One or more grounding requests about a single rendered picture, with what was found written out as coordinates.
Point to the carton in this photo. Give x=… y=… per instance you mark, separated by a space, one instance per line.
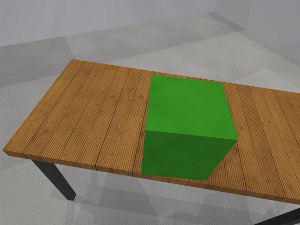
x=189 y=128

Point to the table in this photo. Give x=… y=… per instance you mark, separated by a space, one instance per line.
x=94 y=117

